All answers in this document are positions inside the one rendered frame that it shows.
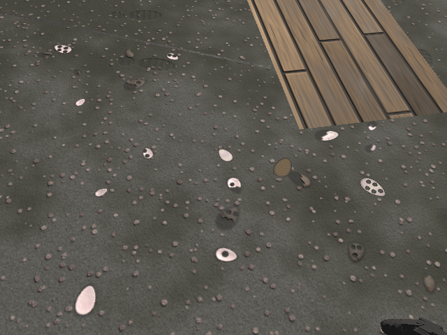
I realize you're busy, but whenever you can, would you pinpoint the robot right hand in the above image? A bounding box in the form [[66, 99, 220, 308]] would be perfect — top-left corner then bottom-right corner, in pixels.
[[381, 318, 447, 335]]

